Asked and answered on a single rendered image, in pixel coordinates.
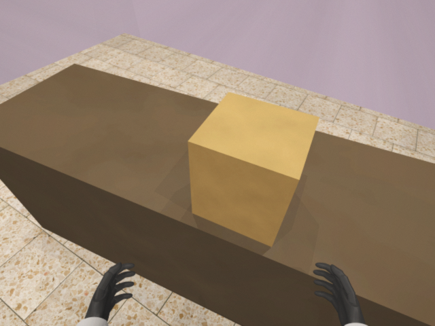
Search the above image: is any carton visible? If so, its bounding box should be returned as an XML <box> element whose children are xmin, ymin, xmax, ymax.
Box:
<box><xmin>188</xmin><ymin>92</ymin><xmax>319</xmax><ymax>247</ymax></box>

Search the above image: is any pedestal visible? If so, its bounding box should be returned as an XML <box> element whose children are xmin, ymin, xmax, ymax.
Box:
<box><xmin>0</xmin><ymin>64</ymin><xmax>435</xmax><ymax>326</ymax></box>

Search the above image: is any right robot hand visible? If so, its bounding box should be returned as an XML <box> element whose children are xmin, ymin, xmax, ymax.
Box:
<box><xmin>313</xmin><ymin>263</ymin><xmax>366</xmax><ymax>326</ymax></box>

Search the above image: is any left robot hand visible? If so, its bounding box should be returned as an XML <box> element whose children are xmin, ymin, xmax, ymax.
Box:
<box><xmin>85</xmin><ymin>262</ymin><xmax>136</xmax><ymax>321</ymax></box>

